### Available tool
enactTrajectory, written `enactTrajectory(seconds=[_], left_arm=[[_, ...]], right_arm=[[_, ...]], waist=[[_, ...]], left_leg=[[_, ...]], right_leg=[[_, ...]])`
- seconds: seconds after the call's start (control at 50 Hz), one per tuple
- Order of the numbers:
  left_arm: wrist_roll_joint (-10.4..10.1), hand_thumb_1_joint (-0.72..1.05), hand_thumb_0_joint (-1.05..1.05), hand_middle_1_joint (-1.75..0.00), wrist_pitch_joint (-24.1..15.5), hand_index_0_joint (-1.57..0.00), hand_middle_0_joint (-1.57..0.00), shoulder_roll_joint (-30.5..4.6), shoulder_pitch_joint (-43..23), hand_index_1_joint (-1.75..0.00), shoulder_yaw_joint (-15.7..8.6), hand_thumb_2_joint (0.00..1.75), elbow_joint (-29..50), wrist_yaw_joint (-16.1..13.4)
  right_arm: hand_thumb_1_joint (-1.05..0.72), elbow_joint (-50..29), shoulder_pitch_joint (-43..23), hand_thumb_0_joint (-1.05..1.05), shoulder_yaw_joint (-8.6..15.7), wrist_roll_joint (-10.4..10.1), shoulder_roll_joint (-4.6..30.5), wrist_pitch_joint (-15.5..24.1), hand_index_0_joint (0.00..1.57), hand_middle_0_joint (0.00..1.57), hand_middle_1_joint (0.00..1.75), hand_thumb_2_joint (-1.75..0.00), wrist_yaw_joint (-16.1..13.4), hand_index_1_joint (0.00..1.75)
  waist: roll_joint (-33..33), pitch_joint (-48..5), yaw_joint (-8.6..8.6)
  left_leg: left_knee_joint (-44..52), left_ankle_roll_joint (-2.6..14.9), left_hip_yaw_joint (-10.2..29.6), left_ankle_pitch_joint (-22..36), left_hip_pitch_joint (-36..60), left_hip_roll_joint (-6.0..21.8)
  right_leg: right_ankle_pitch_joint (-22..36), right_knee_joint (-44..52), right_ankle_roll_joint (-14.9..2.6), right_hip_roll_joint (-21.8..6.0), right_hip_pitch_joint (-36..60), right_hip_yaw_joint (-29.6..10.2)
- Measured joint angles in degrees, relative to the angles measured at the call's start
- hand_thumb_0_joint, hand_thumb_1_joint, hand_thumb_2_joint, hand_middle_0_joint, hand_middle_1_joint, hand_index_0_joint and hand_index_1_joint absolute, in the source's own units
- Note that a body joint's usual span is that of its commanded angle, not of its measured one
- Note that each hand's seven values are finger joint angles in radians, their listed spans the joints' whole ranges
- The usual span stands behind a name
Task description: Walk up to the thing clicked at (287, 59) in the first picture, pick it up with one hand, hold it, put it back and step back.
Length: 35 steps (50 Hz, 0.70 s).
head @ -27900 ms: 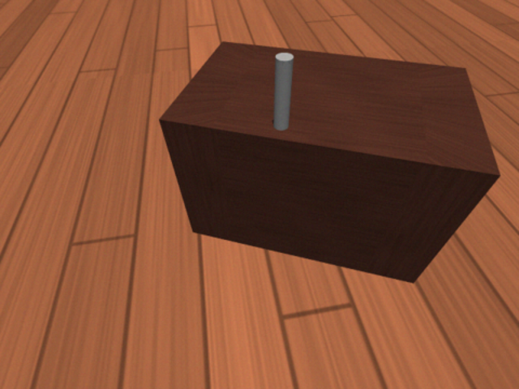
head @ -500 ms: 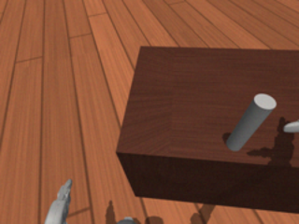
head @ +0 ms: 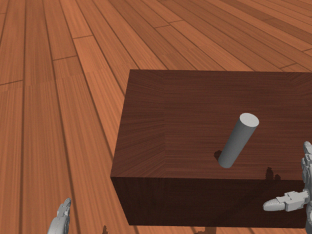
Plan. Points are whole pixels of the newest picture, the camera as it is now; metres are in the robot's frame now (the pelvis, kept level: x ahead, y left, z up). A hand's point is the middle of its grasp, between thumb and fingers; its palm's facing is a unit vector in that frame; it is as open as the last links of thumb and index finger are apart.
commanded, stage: sink last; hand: right
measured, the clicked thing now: (235, 143) +0.38 -0.22 +0.00
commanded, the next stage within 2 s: home in 0.60 s
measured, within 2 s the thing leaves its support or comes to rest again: neither
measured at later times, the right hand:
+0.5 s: hand (290, 226) +0.15 -0.26 +0.03, palm faces +0.34 +0.85 -0.40, open 17.4 cm
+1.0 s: hand out of the picture +0.14 -0.22 -0.04, palm faces +0.19 +0.93 -0.30, open 17.5 cm
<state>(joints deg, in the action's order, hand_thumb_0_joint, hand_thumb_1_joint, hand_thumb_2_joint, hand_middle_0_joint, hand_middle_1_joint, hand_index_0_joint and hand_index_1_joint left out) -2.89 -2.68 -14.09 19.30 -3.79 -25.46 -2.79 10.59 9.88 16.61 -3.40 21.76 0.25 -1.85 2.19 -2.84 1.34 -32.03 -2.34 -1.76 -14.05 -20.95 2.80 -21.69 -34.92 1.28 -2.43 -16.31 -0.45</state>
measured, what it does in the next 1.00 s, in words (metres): stands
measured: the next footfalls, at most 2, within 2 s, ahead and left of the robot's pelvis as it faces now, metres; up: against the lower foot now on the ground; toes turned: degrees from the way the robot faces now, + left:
none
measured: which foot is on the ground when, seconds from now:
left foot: down 0.00-1.00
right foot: down 0.00-1.00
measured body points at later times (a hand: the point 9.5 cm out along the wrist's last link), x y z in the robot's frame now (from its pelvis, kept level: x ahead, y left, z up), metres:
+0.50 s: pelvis -0.02 +0.02 +0.01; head -0.02 +0.03 +0.46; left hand +0.14 +0.27 -0.08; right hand +0.13 -0.30 +0.06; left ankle +0.02 +0.15 -0.73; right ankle -0.04 -0.13 -0.73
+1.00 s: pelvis -0.03 +0.01 +0.01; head -0.02 +0.02 +0.46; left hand +0.15 +0.23 -0.07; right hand +0.12 -0.26 -0.02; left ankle +0.02 +0.15 -0.73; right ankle -0.04 -0.13 -0.73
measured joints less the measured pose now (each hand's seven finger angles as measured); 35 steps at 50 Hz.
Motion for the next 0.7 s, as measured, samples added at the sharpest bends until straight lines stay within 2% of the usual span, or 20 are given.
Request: enactTrajectory(seconds=[0.12,0.22,0.36,0.54,0.7], left_arm=[[0.8,-0.47,-0.01,-0.04,0.4,-0.06,-0.05,0.7,-1.1,-0.04,-1.6,0.04,-1.0,-1.2],[1.2,-0.46,-0.01,-0.04,-0.7,-0.07,-0.05,0.9,-1.2,-0.04,-2.7,0.03,0.2,-1.8],[1.8,-0.45,0.0,-0.05,-2.1,-0.07,-0.05,1.5,-2.9,-0.04,-3.3,0.02,-4.7,-2.3],[2.4,-0.46,-0.01,-0.05,-3.9,-0.07,-0.06,1.4,-3.9,-0.04,-2.8,0.02,-8.1,-2.3],[2.6,-0.47,-0.01,-0.05,-5.0,-0.07,-0.06,1.6,-4.3,-0.05,-2.8,0.03,-8.5,-1.0]], right_arm=[[0.53,-11.6,12.7,-0.01,-3.2,-0.4,-4.0,0.4,0.06,0.07,0.06,-0.05,-0.9,0.06],[0.54,-14.2,18.8,-0.01,-4.3,-0.1,-5.6,1.9,0.06,0.06,0.06,-0.05,-1.0,0.06],[0.54,-10.2,17.4,-0.01,-4.2,0.7,-6.2,2.8,0.06,0.06,0.06,-0.05,-0.9,0.06],[0.53,-7.7,14.2,-0.01,-1.8,1.4,-4.0,6.2,0.06,0.06,0.06,-0.05,-1.5,0.06],[0.52,-6.6,14.6,-0.01,-2.4,1.8,-4.4,9.4,0.06,0.06,0.06,-0.05,-0.5,0.06]], waist=[[-0.2,1.4,0.57],[-0.1,2.1,0.77],[-0.1,3.6,0.97],[-0.1,4.9,0.62],[-0.2,5.2,0.44]], left_leg=[[1.0,0.21,-0.4,0.3,2.8,0.0],[1.4,0.33,-0.9,0.5,4.3,0.3],[1.8,0.62,-1.3,1.3,4.9,0.7],[3.8,0.92,-1.0,2.9,6.7,0.4],[6.1,0.87,-0.8,4.3,8.4,0.4]], right_leg=[[0.8,1.6,0.23,0.0,2.9,-0.4],[1.6,2.6,0.33,0.3,4.4,-0.9],[3.1,3.9,0.57,0.6,5.2,-1.2],[4.8,6.3,0.82,0.4,7.3,-0.9],[6.2,8.6,0.73,0.5,9.1,-0.6]])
